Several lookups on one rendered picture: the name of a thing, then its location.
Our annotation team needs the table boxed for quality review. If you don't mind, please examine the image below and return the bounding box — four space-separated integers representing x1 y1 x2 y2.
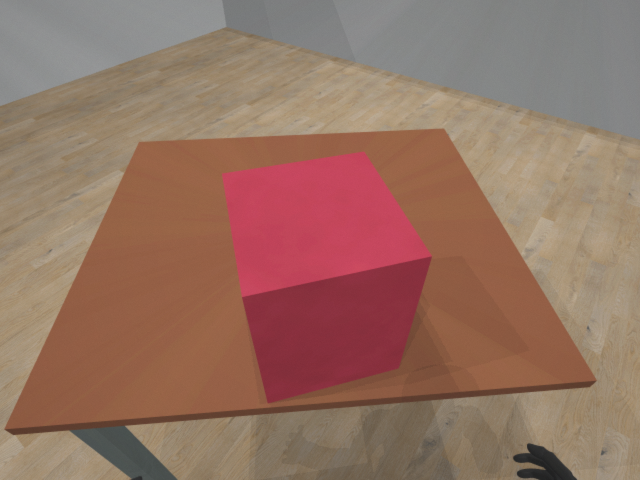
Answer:
4 128 597 480

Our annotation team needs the carton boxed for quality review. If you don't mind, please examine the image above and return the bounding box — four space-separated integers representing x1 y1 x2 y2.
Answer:
222 152 432 403

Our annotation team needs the right robot hand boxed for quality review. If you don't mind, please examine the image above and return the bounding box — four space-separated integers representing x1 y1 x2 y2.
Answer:
513 443 577 480

